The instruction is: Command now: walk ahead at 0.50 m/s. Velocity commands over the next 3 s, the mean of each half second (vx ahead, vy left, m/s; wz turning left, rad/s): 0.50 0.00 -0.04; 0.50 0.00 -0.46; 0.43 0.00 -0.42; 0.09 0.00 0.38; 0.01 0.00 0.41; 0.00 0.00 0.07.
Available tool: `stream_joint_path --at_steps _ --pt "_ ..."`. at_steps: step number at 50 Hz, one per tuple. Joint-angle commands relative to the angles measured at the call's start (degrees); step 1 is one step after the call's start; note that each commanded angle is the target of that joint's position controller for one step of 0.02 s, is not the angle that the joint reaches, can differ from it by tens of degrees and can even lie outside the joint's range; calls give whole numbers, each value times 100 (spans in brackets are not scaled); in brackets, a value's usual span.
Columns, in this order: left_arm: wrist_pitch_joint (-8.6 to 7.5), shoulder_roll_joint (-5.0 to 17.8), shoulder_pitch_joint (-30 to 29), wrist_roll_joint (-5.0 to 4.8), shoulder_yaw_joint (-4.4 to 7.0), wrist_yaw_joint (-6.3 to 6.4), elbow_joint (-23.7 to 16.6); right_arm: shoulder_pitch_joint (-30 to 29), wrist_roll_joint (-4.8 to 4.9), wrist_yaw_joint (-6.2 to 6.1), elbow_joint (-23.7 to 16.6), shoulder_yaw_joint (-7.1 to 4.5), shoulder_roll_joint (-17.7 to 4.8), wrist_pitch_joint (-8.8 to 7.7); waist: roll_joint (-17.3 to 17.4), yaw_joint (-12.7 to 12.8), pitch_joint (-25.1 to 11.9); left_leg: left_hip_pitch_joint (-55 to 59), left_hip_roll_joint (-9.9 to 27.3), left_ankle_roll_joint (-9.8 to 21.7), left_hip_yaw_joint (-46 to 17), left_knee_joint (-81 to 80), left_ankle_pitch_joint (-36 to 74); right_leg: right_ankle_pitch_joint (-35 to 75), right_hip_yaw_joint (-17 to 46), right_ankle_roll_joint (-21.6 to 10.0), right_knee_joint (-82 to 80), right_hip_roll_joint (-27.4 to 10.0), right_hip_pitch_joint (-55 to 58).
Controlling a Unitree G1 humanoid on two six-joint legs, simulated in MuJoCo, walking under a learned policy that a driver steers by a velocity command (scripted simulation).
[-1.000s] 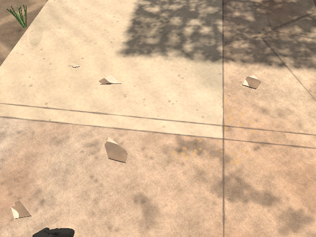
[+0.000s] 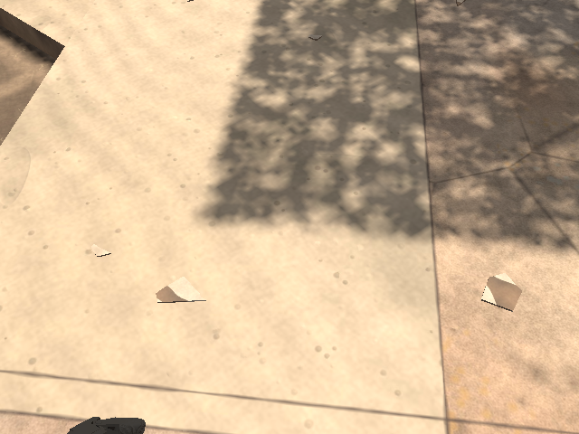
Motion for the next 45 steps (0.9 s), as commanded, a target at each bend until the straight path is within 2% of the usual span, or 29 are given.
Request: stream_joint_path --at_steps 1,2,3,4,5,6,7,9,11,14,18,20,22,25,26,27,28,29,30,31,32,33,34,35,36,38,42,45 --pt "-90 1146 1445 35 441 65 94 -183 -46 -67 -282 -137 -786 27 412 1030 -916 -679 1087 623 -304 1950 3974 -69 -5 -446 -25 -14 2347" --pt "-63 1763 2171 126 584 106 191 407 -133 -32 -440 49 -248 -64 -728 978 -1900 -2797 376 219 26 4195 2030 -333 2144 -1256 54 -1481 4726" --pt "-20 1527 2429 12 533 86 301 448 -94 -5 -349 98 -143 -180 -1464 1054 -2346 -4046 -202 79 -523 5372 -1130 -1399 4100 -1690 -959 -1973 5352" --pt "-23 1184 2121 -17 408 88 244 -45 63 36 -453 -55 -728 -270 -901 1107 -1589 -4655 177 184 -873 5860 -1006 -2088 3662 -1407 -1168 -1806 4810" --pt "-16 1016 1685 13 353 106 149 -530 129 45 -597 -61 -777 -309 -572 996 -939 -4768 475 265 -698 5743 -499 -1968 2931 -1205 -1264 -1610 4013" --pt "-20 869 1318 60 301 96 110 -755 53 24 -635 -61 -721 -299 -244 831 -456 -4601 693 251 -581 5395 -51 -1500 2370 -1137 -1464 -1393 3188" --pt "-54 709 1091 109 256 89 80 -730 -17 3 -617 -93 -678 -249 -321 631 -276 -4248 880 235 -632 5034 270 -1064 2004 -1061 -1628 -1212 2634" --pt "-106 656 966 113 248 76 106 -484 -43 -8 -505 -72 -457 -127 -397 416 -218 -3770 955 159 -604 4752 551 -562 1552 -1077 -1925 -1025 2118" --pt "-158 788 1054 85 287 100 205 -613 -76 -32 -543 -57 -369 -57 -287 371 -89 -3905 987 46 -560 4379 892 -81 1218 -1164 -2113 -1007 1985" --pt "-131 901 1284 68 320 177 360 -1171 -114 -26 -692 -37 -307 -69 -146 497 66 -4203 993 -73 -530 3394 1787 273 819 -1100 -2230 -919 2144" --pt "-78 999 1627 2 335 239 559 -1940 -72 62 -859 34 -160 -138 -144 773 235 -3908 768 -76 -304 2107 2704 194 391 -923 -2267 -758 2259" --pt "-24 1014 1927 -41 343 248 713 -2339 -53 112 -998 44 -168 -172 -98 910 351 -3874 670 -76 -314 1750 2703 131 522 -936 -2134 -856 2468" --pt "50 1041 2051 -68 362 270 800 -2562 -34 176 -1107 39 -223 -223 -131 914 419 -3898 598 -27 -395 1432 2490 164 694 -912 -1903 -1003 2790" --pt "128 1160 1950 -86 427 321 824 -2301 -37 217 -1063 -34 -461 -309 -282 645 261 -3279 470 113 -417 1126 1967 533 980 -771 -1425 -1160 3027" --pt "151 1174 1831 -89 432 328 804 -1877 -46 197 -946 -99 -576 -332 -308 377 43 -2619 351 205 -295 972 1844 1104 926 -677 -984 -1042 2955" --pt "159 1011 1818 -49 373 325 780 -1052 -75 145 -699 -237 -844 -347 -207 15 -524 -1361 365 373 -265 987 1871 1436 721 -510 -40 -698 2628" --pt "155 638 1830 77 235 321 610 -43 -175 83 -554 -351 -1255 -342 410 -343 -1484 376 1394 718 -1286 1231 1896 134 416 -276 1724 -250 1561" --pt "47 -29 2653 -13 56 290 543 215 -161 94 -406 -434 -1625 -268 2041 36 -2218 2144 2650 1552 -3711 644 756 -3068 168 71 3595 606 -589" --pt "-10 626 2359 -151 207 291 636 169 -126 92 -463 -289 -1017 -254 1482 -179 -1975 1787 2504 1439 -4055 165 -276 -3209 781 58 4297 309 -1126" --pt "-26 963 1804 -236 317 296 470 -251 -110 68 -515 -197 -729 -269 1140 -166 -1129 1057 2324 1167 -3172 39 -309 -2693 712 -1 4416 56 -1420" --pt "-8 909 1558 -209 328 328 427 -671 -131 62 -547 -145 -590 -278 815 4 -712 320 2117 1035 -2552 -115 200 -2214 594 14 4289 -193 -1246" --pt "30 838 1476 -136 356 340 407 -952 -149 68 -535 -101 -415 -288 803 148 -386 -266 1937 991 -2040 -303 648 -1881 599 38 4031 -340 -1064" --pt "98 719 1581 -127 372 328 418 -1107 -198 67 -510 -82 -336 -317 931 319 -258 -686 1798 932 -1612 -481 972 -1652 637 50 3869 -480 -720" --pt "168 599 1633 -141 370 317 417 -1201 -204 66 -482 -87 -296 -339 920 401 -174 -916 1729 936 -1316 -634 1184 -1558 602 65 3776 -517 -552" --pt "232 481 1602 -144 360 310 375 -1230 -196 59 -442 -105 -335 -364 845 453 -87 -1056 1741 979 -1065 -745 1439 -1482 570 89 3696 -550 -556" --pt "323 411 1419 -107 362 308 239 -1204 -201 26 -355 -160 -476 -395 659 493 62 -1127 1782 1058 -668 -892 1838 -1145 591 149 3414 -586 -779" --pt "312 351 928 -72 337 200 38 -1115 -206 -51 -234 -221 -665 -345 523 395 214 -964 1653 988 141 -989 2225 -54 438 192 2214 -540 -870" --pt "282 277 302 -53 277 80 -184 -922 -152 -92 -158 -262 -808 -276 404 165 387 -750 1679 928 557 -990 2306 324 87 131 1421 -455 -757"
Next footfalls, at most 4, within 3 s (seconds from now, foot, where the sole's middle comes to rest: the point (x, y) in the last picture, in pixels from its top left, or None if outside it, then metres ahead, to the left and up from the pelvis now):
0.02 right None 0.18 -0.12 -0.77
0.54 left None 0.48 0.13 -0.77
1.08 right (359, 340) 0.69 -0.19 -0.77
1.54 left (325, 236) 1.01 -0.15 -0.77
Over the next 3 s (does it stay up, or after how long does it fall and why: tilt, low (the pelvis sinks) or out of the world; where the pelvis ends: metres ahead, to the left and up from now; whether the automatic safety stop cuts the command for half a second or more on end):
stays up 0.88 -0.20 0.01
